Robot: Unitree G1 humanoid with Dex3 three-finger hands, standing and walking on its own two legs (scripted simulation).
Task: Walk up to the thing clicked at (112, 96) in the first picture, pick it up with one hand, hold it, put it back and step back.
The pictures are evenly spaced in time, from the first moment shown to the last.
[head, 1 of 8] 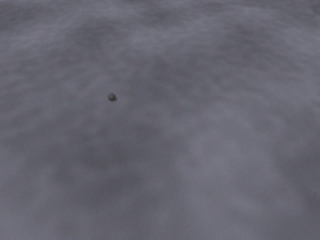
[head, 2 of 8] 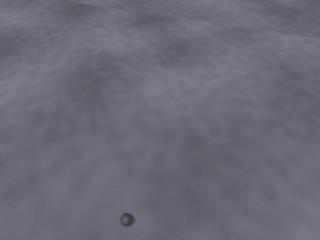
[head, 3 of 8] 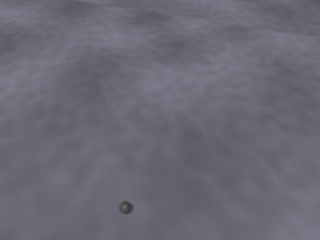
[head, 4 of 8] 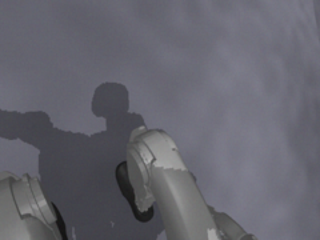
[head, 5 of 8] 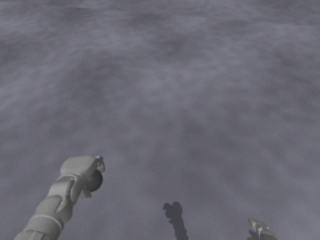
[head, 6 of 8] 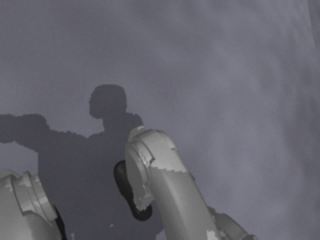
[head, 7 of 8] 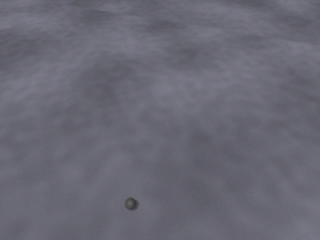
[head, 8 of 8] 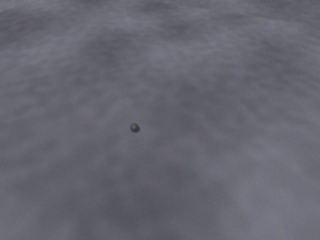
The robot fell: no
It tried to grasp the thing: yes
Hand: left
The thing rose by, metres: 0.68
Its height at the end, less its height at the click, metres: +0.00
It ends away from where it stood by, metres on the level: 0.02
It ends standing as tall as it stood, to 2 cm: yes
